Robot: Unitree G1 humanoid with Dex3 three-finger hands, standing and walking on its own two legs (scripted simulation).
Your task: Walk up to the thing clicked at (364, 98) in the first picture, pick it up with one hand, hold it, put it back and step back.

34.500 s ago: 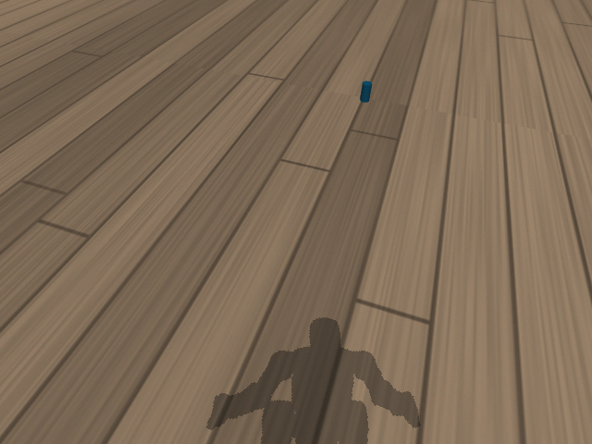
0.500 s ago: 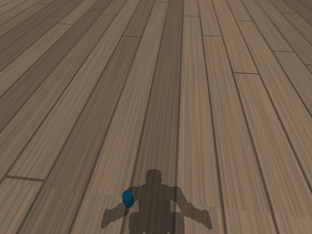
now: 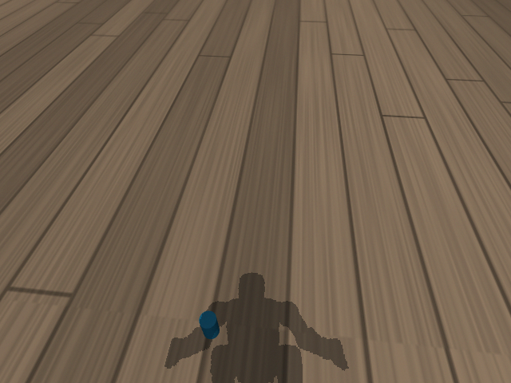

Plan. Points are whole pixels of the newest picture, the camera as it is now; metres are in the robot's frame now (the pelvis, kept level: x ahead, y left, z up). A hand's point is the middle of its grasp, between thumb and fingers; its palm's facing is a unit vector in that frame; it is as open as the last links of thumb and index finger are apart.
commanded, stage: step back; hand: left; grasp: from above
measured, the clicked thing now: (209, 325) +0.46 +0.19 -0.72
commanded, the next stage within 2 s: none
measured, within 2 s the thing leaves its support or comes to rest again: neither
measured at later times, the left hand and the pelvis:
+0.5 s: hand out of the picture +0.07 +0.31 -0.18, palm faces -0.05 -0.94 -0.34, open 7.4 cm; pelvis -0.07 +0.06 -0.01, yaw -1 degrees
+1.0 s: hand out of the picture -0.04 +0.32 -0.15, palm faces -0.04 -0.91 -0.40, open 7.4 cm; pelvis -0.18 +0.07 -0.02, yaw -2 degrees
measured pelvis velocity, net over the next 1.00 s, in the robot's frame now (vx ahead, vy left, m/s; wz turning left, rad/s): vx -0.18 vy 0.07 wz -0.03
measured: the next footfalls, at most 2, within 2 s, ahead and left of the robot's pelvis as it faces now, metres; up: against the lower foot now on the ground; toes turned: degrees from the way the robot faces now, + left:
right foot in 0.68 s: -0.08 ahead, -0.05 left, +0.00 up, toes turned -1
left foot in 1.08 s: -0.19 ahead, +0.19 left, +0.00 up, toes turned -3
